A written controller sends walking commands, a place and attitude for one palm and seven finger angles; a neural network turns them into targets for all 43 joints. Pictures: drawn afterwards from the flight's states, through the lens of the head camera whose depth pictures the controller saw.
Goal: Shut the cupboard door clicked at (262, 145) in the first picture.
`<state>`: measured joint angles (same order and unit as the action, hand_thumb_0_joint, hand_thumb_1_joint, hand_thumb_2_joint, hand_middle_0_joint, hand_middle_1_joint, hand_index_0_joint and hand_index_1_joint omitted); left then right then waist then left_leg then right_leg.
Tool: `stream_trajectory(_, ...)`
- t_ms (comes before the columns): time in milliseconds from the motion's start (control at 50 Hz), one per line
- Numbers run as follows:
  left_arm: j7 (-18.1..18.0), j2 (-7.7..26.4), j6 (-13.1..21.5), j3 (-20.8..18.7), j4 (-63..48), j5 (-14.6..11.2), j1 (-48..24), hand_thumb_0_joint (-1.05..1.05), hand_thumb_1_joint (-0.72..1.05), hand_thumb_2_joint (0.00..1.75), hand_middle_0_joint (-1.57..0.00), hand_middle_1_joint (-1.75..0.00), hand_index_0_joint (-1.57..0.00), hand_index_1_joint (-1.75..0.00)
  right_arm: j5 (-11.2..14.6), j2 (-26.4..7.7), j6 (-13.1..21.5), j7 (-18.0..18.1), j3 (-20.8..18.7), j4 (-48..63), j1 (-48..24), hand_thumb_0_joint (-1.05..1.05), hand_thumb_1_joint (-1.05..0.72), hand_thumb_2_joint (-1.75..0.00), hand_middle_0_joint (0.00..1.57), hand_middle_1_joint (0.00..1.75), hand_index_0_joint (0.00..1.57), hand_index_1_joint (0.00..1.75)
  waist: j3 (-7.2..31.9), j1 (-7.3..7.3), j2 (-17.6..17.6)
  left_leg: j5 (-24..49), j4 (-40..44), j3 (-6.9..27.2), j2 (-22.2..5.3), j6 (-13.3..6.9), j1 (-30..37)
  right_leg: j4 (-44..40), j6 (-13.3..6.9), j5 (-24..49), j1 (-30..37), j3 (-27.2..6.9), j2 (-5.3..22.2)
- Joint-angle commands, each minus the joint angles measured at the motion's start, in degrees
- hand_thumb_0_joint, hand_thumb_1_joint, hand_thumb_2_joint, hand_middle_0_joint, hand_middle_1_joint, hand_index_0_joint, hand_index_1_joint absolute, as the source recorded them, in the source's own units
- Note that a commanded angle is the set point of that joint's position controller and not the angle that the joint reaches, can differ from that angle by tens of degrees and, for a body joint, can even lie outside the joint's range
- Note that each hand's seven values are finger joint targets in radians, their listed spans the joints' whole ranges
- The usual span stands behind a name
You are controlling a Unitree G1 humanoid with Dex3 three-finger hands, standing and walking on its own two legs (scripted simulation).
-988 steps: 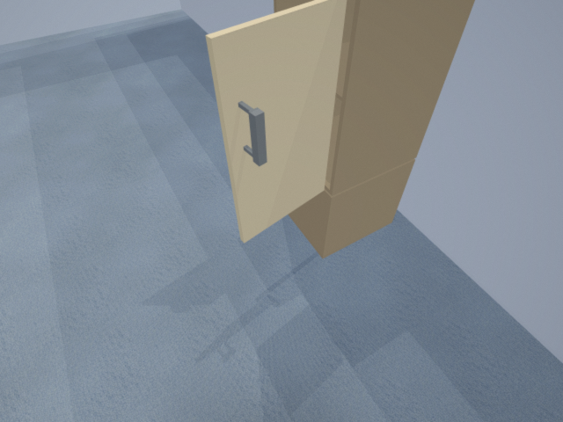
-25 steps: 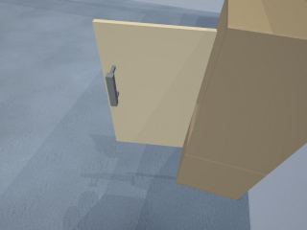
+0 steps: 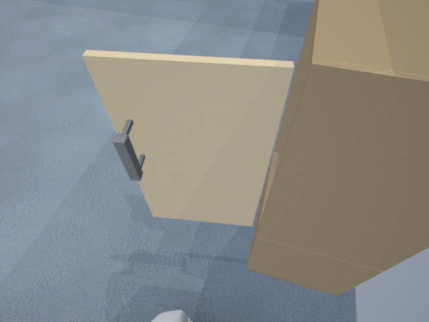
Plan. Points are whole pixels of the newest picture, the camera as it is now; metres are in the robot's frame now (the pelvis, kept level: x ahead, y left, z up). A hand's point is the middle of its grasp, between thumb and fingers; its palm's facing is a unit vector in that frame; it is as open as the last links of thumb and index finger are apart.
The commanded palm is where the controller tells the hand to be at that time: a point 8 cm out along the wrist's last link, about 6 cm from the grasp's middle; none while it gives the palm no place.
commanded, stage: come to a stop and stand still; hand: left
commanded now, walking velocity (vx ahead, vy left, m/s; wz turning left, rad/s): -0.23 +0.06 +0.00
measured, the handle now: (132, 151) +0.42 +0.22 +0.05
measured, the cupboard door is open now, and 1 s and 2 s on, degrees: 100 100 100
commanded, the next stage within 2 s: look again from close up in 0.76 s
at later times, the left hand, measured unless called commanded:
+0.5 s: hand out of the picture +0.04 +0.22 -0.17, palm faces -0.03 -0.97 -0.23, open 7.4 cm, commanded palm none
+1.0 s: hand out of the picture -0.02 +0.18 -0.19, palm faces -0.04 -0.98 -0.17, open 7.4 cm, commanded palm none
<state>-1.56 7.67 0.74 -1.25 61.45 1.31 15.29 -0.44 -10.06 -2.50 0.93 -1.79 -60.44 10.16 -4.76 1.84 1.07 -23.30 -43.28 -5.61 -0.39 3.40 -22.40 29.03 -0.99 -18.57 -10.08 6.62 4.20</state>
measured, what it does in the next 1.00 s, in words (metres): steps on the spot: left foot, then right foot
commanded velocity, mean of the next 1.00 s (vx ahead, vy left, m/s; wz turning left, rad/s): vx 0.01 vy -0.01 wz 0.00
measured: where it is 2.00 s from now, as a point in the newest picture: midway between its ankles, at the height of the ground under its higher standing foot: outside the picture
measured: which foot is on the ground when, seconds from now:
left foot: up 0.00-0.10, down 0.12-1.00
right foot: down 0.00-0.12, up 0.14-0.50, down 0.52-1.00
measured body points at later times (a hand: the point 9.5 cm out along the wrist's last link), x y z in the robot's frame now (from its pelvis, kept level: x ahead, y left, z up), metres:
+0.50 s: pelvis -0.02 +0.03 +0.00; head +0.00 +0.03 +0.45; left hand +0.04 +0.27 -0.15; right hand +0.03 -0.20 -0.15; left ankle +0.07 +0.11 -0.74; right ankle -0.11 -0.10 -0.73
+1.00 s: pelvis -0.02 +0.03 -0.01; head +0.01 +0.03 +0.44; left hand -0.02 +0.24 -0.17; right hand -0.03 -0.19 -0.17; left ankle +0.03 +0.13 -0.74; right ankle -0.10 -0.10 -0.74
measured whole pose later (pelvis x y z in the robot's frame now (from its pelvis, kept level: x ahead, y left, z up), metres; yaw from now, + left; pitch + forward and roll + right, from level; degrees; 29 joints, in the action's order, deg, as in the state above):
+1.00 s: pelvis -0.02 +0.03 -0.01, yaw -2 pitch -1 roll -1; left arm -2.7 6.8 1.8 0.7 62.7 0.7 17.6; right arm -1.2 -8.8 0.8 1.5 0.3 -61.3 16.6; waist -3.7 -1.7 -1.1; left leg -14.9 -35.5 -2.9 -2.0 -1.1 -20.1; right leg 29.3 0.9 -23.0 -5.5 3.4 0.9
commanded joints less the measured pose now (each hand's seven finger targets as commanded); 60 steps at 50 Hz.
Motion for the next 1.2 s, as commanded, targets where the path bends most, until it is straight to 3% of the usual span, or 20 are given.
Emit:
stream_trajectory(0, -1.29, 12.69, -1.08, -3.8, -2.89, 0.39, 4.28, 0.0, 0.9, 0.9, -0.2, -0.3, -0.2, -0.3, 0.06, -3.39, -0.05, 0.09, -1.54, 5.5, -1.33, 0.0, -0.9, -0.9, 0.2, 0.3, 0.2, 0.3, 4.05, 1.09, 9.74, 2.2, 2.71, 0.8, 0.23, -0.19, -3.43, -1.11, -7.51, 57.16, 8.97, -9.29, 15.07)
stream_trajectory(60, -1.14, 12.48, -1.64, -3.81, -4.8, 0.0, 0.39, 0.0, 0.9, 0.9, -0.2, -0.3, -0.2, -0.3, -0.36, -3.89, 0.32, 0.22, -2.02, 4.66, 2.73, 0.0, -0.9, -0.9, 0.2, 0.3, 0.2, 0.3, 5.42, -2.1, 7.06, 19.01, 17.37, -0.36, -0.74, -0.84, 10.23, 3.86, -3.86, 42.63, 1.01, -6.52, 11.3)
stream_trajectory(80, -1.07, 10.4, -1.87, -3.38, -5.39, -0.33, 1.33, 0.0, 0.9, 0.9, -0.2, -0.3, -0.2, -0.3, -0.85, -6.83, 0.9, 0.3, -2.51, 4.56, 4.55, 0.0, -0.9, -0.9, 0.2, 0.3, 0.2, 0.3, 8.32, -2.44, -0.64, 39.28, 18.66, 5.52, -8.27, -3.7, 18.51, 9.74, -0.54, 26.16, -4.55, -2.97, 6.36)
stream_trajectory(100, -1.22, 7.27, -2.22, -2.72, -6.01, -0.79, 3.86, 0.0, 0.9, 0.9, -0.2, -0.3, -0.2, -0.3, -0.86, -10.75, 1.09, 0.34, -3.23, 5.07, 6.02, 0.0, -0.9, -0.9, 0.2, 0.3, 0.2, 0.3, 11.18, -2.51, -14.63, 62.16, 19.23, 17.24, -20.69, -11.7, 22.62, 21.32, 2.35, -9.68, -11.35, -0.39, -0.26)
stream_trajectory(120, -1.79, 7.77, -2.65, -2.39, -6.79, -0.34, 3.75, 0.0, 0.9, 0.9, -0.2, -0.3, -0.2, -0.3, -0.37, -12.08, 0.79, 0.53, -3.04, 6.13, 6.84, 0.0, -0.9, -0.9, 0.2, 0.3, 0.2, 0.3, 11.04, -3.6, -12.79, 61.42, 20.52, 16.44, -23.54, -16.16, 15.63, 33.77, 1.95, -21.55, -8.62, -4.33, -2.7)
stream_trajectory(200, -1.08, 7.62, -3.33, -3.07, -6.35, -0.21, 1.69, 0.0, 0.9, 0.9, -0.2, -0.3, -0.2, -0.3, -0.97, -7.58, 1.4, 1.35, -1.46, 8.93, -1.48, 0.0, -0.9, -0.9, 0.2, 0.3, 0.2, 0.3, 7.69, -1.26, -7.69, 34.18, 23.96, 14.5, -18.31, -15.49, 9.75, 42.48, 2.43, -11.31, -15.32, -9.39, -1.77)
stream_trajectory(400, 0.5, 5.45, -3.17, -1.14, -5.36, -0.05, 2.8, 0.0, 0.9, 0.9, -0.2, -0.3, -0.2, -0.3, -1.52, -9.23, 1.56, 0.18, -2.18, 5.2, 3.46, 0.0, -0.9, -0.9, 0.2, 0.3, 0.2, 0.3, 8.56, -3.19, -8.59, -2.63, 35.06, 15.3, -15.06, -9.91, 9.54, 9.57, 0.98, -11.08, -3.1, -2.44, -3.04)
stream_trajectory(460, 0.41, 5.77, -2.48, -1.25, -2.2, -0.19, 9.37, 0.0, 0.9, 0.9, -0.2, -0.3, -0.2, -0.3, -1.07, -7.78, 1.29, 0.0, -2.43, 4.09, 2.88, 0.0, -0.9, -0.9, 0.2, 0.3, 0.2, 0.3, 6.77, -0.62, -5.75, -4.5, 33.37, 9.97, -9.84, -5.09, 4.97, -9.01, 0.13, -2.26, 6.73, -0.45, -3.43)
stream_trajectory(500, 0.04, 10.26, -1.8, -1.71, -2.07, 0.25, 8.88, 0.0, 0.9, 0.9, -0.2, -0.3, -0.2, -0.3, -0.31, -2.89, 0.96, -0.24, -1.28, 3.9, 3.43, 0.0, -0.9, -0.9, 0.2, 0.3, 0.2, 0.3, 3.21, -1.42, 7.25, 1.26, 19.6, 2.21, -2.82, -0.82, 2.91, -20.35, -4.5, -13.56, 0.42, -15.04, 9.06)
stream_trajectory(520, 0.03, 12.63, -1.78, -1.89, -3.32, 0.12, 4.49, 0.0, 0.9, 0.9, -0.2, -0.3, -0.2, -0.3, -0.55, -1.8, 0.82, -0.63, -0.77, 4.11, 3.17, 0.0, -0.9, -0.9, 0.2, 0.3, 0.2, 0.3, 0.94, -2.37, 7.92, 3.92, 15.02, 1.55, -1.94, -0.71, 3.73, -23.75, -6.72, -17.48, -5.98, -18.96, 14.2)
stream_trajectory(560, -0.29, 10.03, 0.06, -1.05, -3.73, -0.38, -0.05, 0.0, 0.9, 0.9, -0.2, -0.3, -0.2, -0.3, -1.08, -2.34, 1.54, -0.83, -0.09, 2.67, 2.86, 0.0, -0.9, -0.9, 0.2, 0.3, 0.2, 0.3, -2.87, -2.67, 11.24, 8.94, 11.31, 3.27, -3.31, -1.82, 3.22, -21.89, -6.06, -4.66, -7.23, -16.78, 11.4)
stream_trajectory(640, 0.03, 8.45, 0.66, -0.63, -1.26, -0.74, 2.96, 0.0, 0.9, 0.9, -0.2, -0.3, -0.2, -0.3, -0.5, -3.21, 3.02, -0.12, 0.7, -1.22, 7.76, 0.0, -0.9, -0.9, 0.2, 0.3, 0.2, 0.3, 0.17, -2.47, 3.22, 21.25, 16.5, 3.21, -3.92, -1.77, 9.35, -11.26, -2.08, 15.63, -1.42, -8.97, 6.38)
stream_trajectory(820, -0.44, 6.21, -0.87, -0.36, 2.18, -0.9, 5.88, 0.0, 0.9, 0.9, -0.2, -0.3, -0.2, -0.3, 0.01, -3.62, 2.54, 1.24, 0.77, -3.97, 8.64, 0.0, -0.9, -0.9, 0.2, 0.3, 0.2, 0.3, 0.5, -1.44, -1.87, 23.51, 19.35, 6.56, -5.89, -3.58, 12.25, -9.7, 0.17, 7.17, -0.14, -6.57, 3.37)
stream_trajectory(840, -2.65, 5.64, 1.84, 0.87, 2.93, 0.21, 10.82, 0.0, 0.9, 0.9, -0.2, -0.3, -0.2, -0.3, 0.23, -4.12, 4.34, 0.24, 1.35, 0.42, 1.99, 0.0, -0.9, -0.9, 0.2, 0.3, 0.2, 0.3, -0.95, 0.51, -3.9, 26.11, 6.32, 5.87, -4.49, -3.77, 9.89, -11.85, -0.13, 29.55, -3.97, -12.4, 4.5)
stream_trajectory(860, -2.32, 8.85, 2.39, 0.16, 0.08, 0.11, 6.79, 0.0, 0.9, 0.9, -0.2, -0.3, -0.2, -0.3, -0.12, -1.87, 3.89, -0.21, 1.24, 1.46, 7.52, 0.0, -0.9, -0.9, 0.2, 0.3, 0.2, 0.3, 0.58, -4.14, -1.71, 12.89, 7.19, 5.31, -3.6, -4.49, 6.02, -9.57, -1.94, 28.0, -1.08, -10.64, 6.92)
stream_trajectory(900, -1.94, 6.98, 2.49, 0.41, -1.49, -0.2, 4.51, 0.0, 0.9, 0.9, -0.2, -0.3, -0.2, -0.3, -0.47, -2.37, 3.77, -0.23, 1.15, 1.28, 11.23, 0.0, -0.9, -0.9, 0.2, 0.3, 0.2, 0.3, 4.59, -4.83, -0.87, 16.96, 9.61, 5.16, -4.02, -5.11, 6.87, -5.0, -3.2, 23.01, 1.04, -8.19, 3.95)
stream_trajectory(920, -1.93, 6.83, 2.54, 0.14, -2.0, -0.21, 6.03, 0.0, 0.9, 0.9, -0.2, -0.3, -0.2, -0.3, -0.64, -3.04, 4.52, 0.01, 1.31, 1.27, 11.77, 0.0, -0.9, -0.9, 0.2, 0.3, 0.2, 0.3, 7.55, -3.71, -7.51, 27.84, 9.9, 5.49, -4.26, -5.71, 10.13, -0.4, -2.9, 29.64, 3.5, -6.57, 2.77)
stream_trajectory(960, -1.94, 6.32, 1.76, 0.31, -1.9, -0.75, 7.18, 0.0, 0.9, 0.9, -0.2, -0.3, -0.2, -0.3, -0.26, -4.76, 4.51, 0.59, 1.21, 1.93, 11.64, 0.0, -0.9, -0.9, 0.2, 0.3, 0.2, 0.3, 9.33, -2.91, -7.12, 36.44, 10.65, 9.26, -6.44, -7.8, 11.95, 1.41, -1.63, 16.84, 2.33, -5.09, 0.04)
stream_trajectory(1040, -1.63, 5.77, 0.31, 0.64, -2.21, -0.38, 6.8, 0.0, 0.9, 0.9, -0.2, -0.3, -0.2, -0.3, -0.33, -5.17, 3.7, 0.5, 1.32, 3.3, 7.77, 0.0, -0.9, -0.9, 0.2, 0.3, 0.2, 0.3, -0.88, -1.94, -0.63, 20.99, 14.25, 9.51, -5.53, -7.44, 4.84, -3.72, -1.38, 3.21, -1.74, -5.63, -0.02)
stream_trajectory(1180, -0.91, 8.17, -0.65, 0.43, -3.57, -0.25, 5.85, 0.0, 0.9, 0.9, -0.2, -0.3, -0.2, -0.3, -0.54, -6.92, 2.9, -0.16, 0.76, 4.34, 5.98, 0.0, -0.9, -0.9, 0.2, 0.3, 0.2, 0.3, -0.77, -1.73, -2.64, 3.11, 22.41, 10.94, -5.23, -6.95, 4.8, -3.87, -0.89, -6.63, -4.05, -5.19, -0.27)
